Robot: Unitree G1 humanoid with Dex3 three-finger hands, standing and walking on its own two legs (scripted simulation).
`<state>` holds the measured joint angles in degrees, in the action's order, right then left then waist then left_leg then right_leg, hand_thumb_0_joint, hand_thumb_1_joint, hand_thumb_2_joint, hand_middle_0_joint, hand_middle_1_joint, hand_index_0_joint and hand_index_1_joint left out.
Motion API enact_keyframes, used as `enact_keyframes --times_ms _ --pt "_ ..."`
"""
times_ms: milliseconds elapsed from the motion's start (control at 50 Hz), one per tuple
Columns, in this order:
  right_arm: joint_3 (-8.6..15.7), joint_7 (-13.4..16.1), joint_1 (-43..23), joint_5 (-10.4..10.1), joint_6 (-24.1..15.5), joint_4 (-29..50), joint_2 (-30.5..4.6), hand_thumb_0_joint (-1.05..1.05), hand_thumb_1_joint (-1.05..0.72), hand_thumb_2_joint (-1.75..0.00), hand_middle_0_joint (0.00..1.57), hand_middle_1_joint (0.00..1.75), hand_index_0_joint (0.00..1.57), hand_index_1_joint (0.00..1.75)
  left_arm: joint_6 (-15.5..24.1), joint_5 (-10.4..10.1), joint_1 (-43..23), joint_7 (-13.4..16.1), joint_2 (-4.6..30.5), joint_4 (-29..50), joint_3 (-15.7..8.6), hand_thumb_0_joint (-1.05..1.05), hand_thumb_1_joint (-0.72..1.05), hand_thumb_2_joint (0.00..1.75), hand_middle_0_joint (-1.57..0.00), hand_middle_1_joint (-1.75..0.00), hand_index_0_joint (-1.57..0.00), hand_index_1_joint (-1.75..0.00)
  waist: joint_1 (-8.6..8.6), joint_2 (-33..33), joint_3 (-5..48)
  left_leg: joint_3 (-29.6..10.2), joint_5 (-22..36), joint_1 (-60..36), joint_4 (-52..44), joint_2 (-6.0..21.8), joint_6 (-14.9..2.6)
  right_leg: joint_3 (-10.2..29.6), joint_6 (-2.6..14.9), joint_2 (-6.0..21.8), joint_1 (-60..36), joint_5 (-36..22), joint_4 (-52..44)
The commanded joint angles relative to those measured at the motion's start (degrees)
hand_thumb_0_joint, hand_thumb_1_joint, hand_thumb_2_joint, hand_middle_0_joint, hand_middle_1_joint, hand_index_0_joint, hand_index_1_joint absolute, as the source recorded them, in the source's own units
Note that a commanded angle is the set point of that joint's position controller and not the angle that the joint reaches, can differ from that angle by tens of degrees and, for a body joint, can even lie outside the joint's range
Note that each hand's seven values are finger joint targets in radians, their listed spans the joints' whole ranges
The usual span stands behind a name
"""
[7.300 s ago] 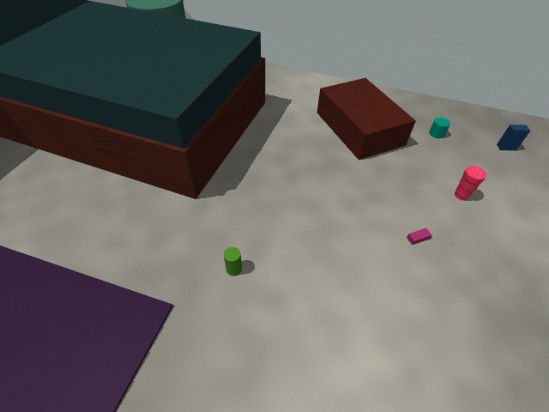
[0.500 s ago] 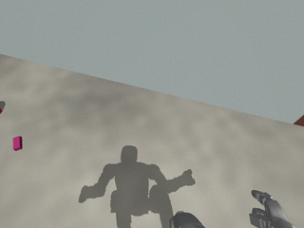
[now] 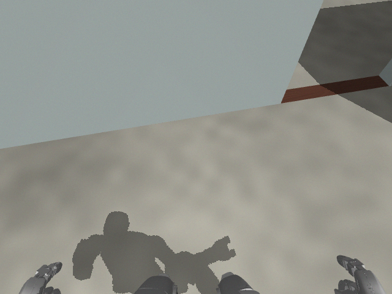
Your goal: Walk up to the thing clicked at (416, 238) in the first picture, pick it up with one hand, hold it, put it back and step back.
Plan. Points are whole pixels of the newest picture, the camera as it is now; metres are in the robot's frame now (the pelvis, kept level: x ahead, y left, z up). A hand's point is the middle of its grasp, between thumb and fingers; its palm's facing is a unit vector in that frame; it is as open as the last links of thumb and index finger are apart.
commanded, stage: walk up
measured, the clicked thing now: out of the picture +0.11 +1.10 -0.73
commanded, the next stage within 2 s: stand in 1.86 s
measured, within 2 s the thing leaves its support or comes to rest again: neither
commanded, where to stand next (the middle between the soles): +0.07 -0.04 m, yaw -52 degrees
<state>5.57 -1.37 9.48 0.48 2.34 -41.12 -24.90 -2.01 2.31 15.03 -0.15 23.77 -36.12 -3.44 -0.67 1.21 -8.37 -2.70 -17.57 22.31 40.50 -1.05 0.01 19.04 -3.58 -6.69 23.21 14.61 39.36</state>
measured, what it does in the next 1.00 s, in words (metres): steps on the spot, turning right: right foot, then left foot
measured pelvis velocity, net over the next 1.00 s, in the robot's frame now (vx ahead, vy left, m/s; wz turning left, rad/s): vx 0.00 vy -0.01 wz -0.75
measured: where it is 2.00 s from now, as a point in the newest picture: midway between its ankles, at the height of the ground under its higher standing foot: outside the picture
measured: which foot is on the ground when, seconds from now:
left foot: down 0.00-0.44, up 0.46-0.70, down 0.72-1.00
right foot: down 0.00-0.00, up 0.02-0.40, down 0.42-0.74, up 0.76-1.00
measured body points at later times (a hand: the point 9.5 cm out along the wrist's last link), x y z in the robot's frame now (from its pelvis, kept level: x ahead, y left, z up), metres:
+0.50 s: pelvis -0.03 +0.00 +0.00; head -0.02 -0.02 +0.45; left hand +0.21 +0.23 -0.09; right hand -0.16 -0.33 -0.10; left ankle +0.05 +0.11 -0.69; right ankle -0.09 -0.11 -0.71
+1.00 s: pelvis +0.00 -0.01 +0.00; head +0.03 -0.03 +0.45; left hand +0.29 +0.17 -0.10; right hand -0.16 -0.30 -0.10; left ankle +0.12 +0.07 -0.71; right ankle -0.07 -0.11 -0.71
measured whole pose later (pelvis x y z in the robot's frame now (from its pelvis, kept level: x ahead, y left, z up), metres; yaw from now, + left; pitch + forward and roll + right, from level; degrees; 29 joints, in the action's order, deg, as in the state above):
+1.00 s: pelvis +0.00 -0.01 +0.00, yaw -43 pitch -2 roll -1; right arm 2.5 -1.7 16.0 1.5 -0.9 -43.2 -24.5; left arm 1.3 0.7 15.5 -0.8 24.4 -46.8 -3.2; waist 1.8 1.1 -6.2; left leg 7.0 -19.4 21.2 42.6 8.1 0.3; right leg 0.0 1.5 -1.5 20.8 23.7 43.6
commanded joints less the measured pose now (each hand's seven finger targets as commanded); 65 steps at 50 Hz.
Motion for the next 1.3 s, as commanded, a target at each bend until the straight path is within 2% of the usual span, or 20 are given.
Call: enact_keyframes --times_ms 0,120,240,360,400,420,440,500,620,680,720,740,820,960,980,1020,1040,1080,1220,1280 --pt "5.44 1.28 -1.04 0.78 -2.2 6.42 -17.97 0.0 -0.9 -0.9 0.2 0.3 0.2 0.3 0.26 0.3 3.37 1.36 13.85 3.74 -4.9 0.0 0.9 0.9 -0.2 -0.3 -0.2 -0.3 2.22 12.25 10.28 -30.78 -3.71 -9.02 -26.87 30.93 -14.42 -7.87 1.38 -1.89 9.32 19.35 27.34" --pt "3.43 1.77 1.29 0.33 -4.39 3.87 -12.91 0.0 -0.9 -0.9 0.2 0.3 0.2 0.3 0.01 -1.63 1.82 -3.5 12.21 0.43 -4.73 0.0 0.9 0.9 -0.2 -0.3 -0.2 -0.3 1.26 9.19 8.96 -5.63 -5.93 -13.58 -22.13 17.04 -7.29 -11.18 2.51 5.04 10.05 5.52 26.54" --pt "4.36 0.48 10.21 0.82 -5.14 4.28 -16.72 0.0 -0.9 -0.9 0.2 0.3 0.2 0.3 0.84 -1.28 -4.09 -3.82 11.58 2.0 -3.62 0.0 0.9 0.9 -0.2 -0.3 -0.2 -0.3 5.77 10.48 8.14 -1.94 -6.17 -17.07 -22.36 22.82 -11.43 -17.14 1.83 8.25 8.76 12.37 10.16" --pt "4.06 -0.69 7.39 0.74 -3.71 5.33 -16.25 0.0 -0.9 -0.9 0.2 0.3 0.2 0.3 2.74 -0.99 3.21 -2.61 10.75 -3.61 -3.97 0.0 0.9 0.9 -0.2 -0.3 -0.2 -0.3 2.26 10.35 10.33 7.25 -7.03 -6.65 -14.31 22.02 -8.38 -24.09 4.82 5.98 -8.1 7.44 -6.54" --pt "2.6 -0.7 7.52 0.58 -3.03 5.89 -11.88 0.0 -0.9 -0.9 0.2 0.3 0.2 0.3 3.41 -0.41 10.73 -1.71 14.86 -6.29 -6.28 0.0 0.9 0.9 -0.2 -0.3 -0.2 -0.3 -2.54 -2.52 12.18 11.85 -13.32 6.46 2.71 16.42 -4.16 -15.04 8.08 7.22 -22.77 11.38 -15.27" --pt "0.9 -0.85 7.92 -0.17 -3.01 7.0 -7.07 0.0 -0.9 -0.9 0.2 0.3 0.2 0.3 3.58 0.02 10.73 -1.17 19.67 -4.98 -7.65 0.0 0.9 0.9 -0.2 -0.3 -0.2 -0.3 -3.16 -17.87 8.04 14.69 -18.72 20.37 17.21 7.61 0.18 9.8 13.37 19.08 -23.74 22.81 -23.57" --pt "1.88 -0.12 1.67 -0.43 -2.97 7.76 -11.13 0.0 -0.9 -0.9 0.2 0.3 0.2 0.3 3.61 0.08 6.49 -0.97 21.84 -2.99 -7.38 0.0 0.9 0.9 -0.2 -0.3 -0.2 -0.3 -4.05 -13.5 3.87 4.07 -15.27 21.81 19.95 6.85 1.78 21.49 19.9 24.38 -14.83 25.84 -25.63" --pt "2.04 -0.12 8.4 -0.53 -3.99 2.51 -12.5 0.0 -0.9 -0.9 0.2 0.3 0.2 0.3 3.86 -1.53 -1.86 0.09 17.15 -2.2 -5.72 0.0 0.9 0.9 -0.2 -0.3 -0.2 -0.3 1.67 -10.07 2.66 1.81 -5.79 15.87 18.08 8.62 0.48 5.76 15.69 17.27 -11.47 17.54 -20.32" --pt "1.12 0.26 9.67 0.53 -4.6 0.77 -10.64 0.0 -0.9 -0.9 0.2 0.3 0.2 0.3 4.74 -1.28 0.35 0.86 14.86 -2.54 -4.46 0.0 0.9 0.9 -0.2 -0.3 -0.2 -0.3 1.9 -11.13 3.29 2.59 -4.5 1.97 8.08 5.23 -1.67 2.95 15.38 15.68 -1.69 -9.26 -11.25" --pt "2.15 1.13 14.65 1.11 -5.62 -0.61 -10.75 0.0 -0.9 -0.9 0.2 0.3 0.2 0.3 3.81 -2.25 -1.58 1.21 11.82 -1.76 -2.92 0.0 0.9 0.9 -0.2 -0.3 -0.2 -0.3 5.46 -5.16 7.18 2.61 2.64 -12.88 -7.26 2.79 -3.04 -2.64 11.14 10.41 4.69 -14.93 2.17" --pt "3.95 1.45 13.28 1.28 -5.87 0.94 -18.31 0.0 -0.9 -0.9 0.2 0.3 0.2 0.3 3.42 -2.77 1.93 2.06 8.73 -1.84 -1.71 0.0 0.9 0.9 -0.2 -0.3 -0.2 -0.3 4.17 12.52 7.89 -28.8 0.37 -12.52 -22.19 26.52 -11.91 -12.2 4.68 -0.81 12.02 17.36 22.53" --pt "4.46 1.08 10.01 0.64 -5.73 1.15 -19.41 0.0 -0.9 -0.9 0.2 0.3 0.2 0.3 3.41 -2.19 3.31 2.68 13.35 -3.74 -2.54 0.0 0.9 0.9 -0.2 -0.3 -0.2 -0.3 2.78 9.6 7.87 -33.76 -4.0 -9.72 -23.57 29.87 -16.88 -10.5 4.68 2.07 9.71 20.22 28.78" --pt "2.54 1.53 6.44 0.84 -5.66 0.92 -14.72 0.0 -0.9 -0.9 0.2 0.3 0.2 0.3 3.78 -2.34 4.48 0.62 12.33 -6.82 -3.12 0.0 0.9 0.9 -0.2 -0.3 -0.2 -0.3 1.44 8.58 4.53 -9.96 -3.99 -6.17 -19.11 18.61 -11.26 -14.18 5.2 6.47 8.28 12.19 21.38" --pt "1.29 0.63 4.33 0.64 -3.47 2.32 -12.47 0.0 -0.9 -0.9 0.2 0.3 0.2 0.3 4.71 -1.21 7.63 0.55 9.72 -9.41 -3.7 0.0 0.9 0.9 -0.2 -0.3 -0.2 -0.3 -0.87 7.6 10.47 1.29 11.38 -2.65 -3.09 17.71 -8.94 -21.79 5.32 3.32 -10.44 2.66 -5.68" --pt "0.41 0.74 5.73 0.4 -3.12 2.29 -9.75 0.0 -0.9 -0.9 0.2 0.3 0.2 0.3 5.08 -0.83 7.25 1.02 11.58 -9.56 -4.44 0.0 0.9 0.9 -0.2 -0.3 -0.2 -0.3 -0.82 2.66 10.45 3.74 8.5 1.81 3.58 15.1 -6.43 -17.33 6.33 4.04 -14.73 2.59 -9.53" --pt "-0.68 1.38 2.06 -0.31 -2.36 4.06 -6.57 0.0 -0.9 -0.9 0.2 0.3 0.2 0.3 5.86 -0.33 4.39 1.81 18.2 -6.95 -5.2 0.0 0.9 0.9 -0.2 -0.3 -0.2 -0.3 -0.76 -10.38 6.81 4.01 -15.81 13.69 16.95 5.62 -0.83 17.89 17.61 24.92 -10.36 -5.26 -16.81" --pt "0.54 2.03 1.46 0.02 -2.21 2.85 -10.04 0.0 -0.9 -0.9 0.2 0.3 0.2 0.3 5.79 -0.69 3.54 1.82 18.49 -6.82 -4.88 0.0 0.9 0.9 -0.2 -0.3 -0.2 -0.3 -0.82 -7.28 6.44 -0.01 -18.26 9.35 20.04 7.62 -0.92 17.02 20.92 25.91 -6.21 -10.7 -13.59" --pt "0.25 1.86 3.26 -0.63 -2.42 -0.07 -9.32 0.0 -0.9 -0.9 0.2 0.3 0.2 0.3 5.85 -1.46 0.64 2.23 14.7 -7.34 -3.49 0.0 0.9 0.9 -0.2 -0.3 -0.2 -0.3 1.33 -4.65 6.9 -0.18 -14.82 8.91 17.63 7.74 -1.3 6.7 17.05 19.52 -8.51 -18.0 -9.26" --pt "-0.07 1.92 6.36 -0.24 -4.05 -4.56 -8.77 0.0 -0.9 -0.9 0.2 0.3 0.2 0.3 4.97 -1.92 -2.52 2.22 13.03 -7.32 -2.09 0.0 0.9 0.9 -0.2 -0.3 -0.2 -0.3 3.13 -8.6 11.52 4.41 -0.27 -8.44 -2.62 3.77 -1.97 -1.53 13.14 13.5 -1.86 -23.76 -0.63" --pt "1.17 1.67 1.92 -0.05 -4.86 -4.37 -15.6 0.0 -0.9 -0.9 0.2 0.3 0.2 0.3 4.35 -2.49 -2.15 2.49 10.86 -9.13 -1.36 0.0 0.9 0.9 -0.2 -0.3 -0.2 -0.3 1.9 6.99 11.1 -17.86 3.76 -5.83 -13.87 22.38 -12.62 -14.26 5.22 3.67 0.36 7.62 10.81"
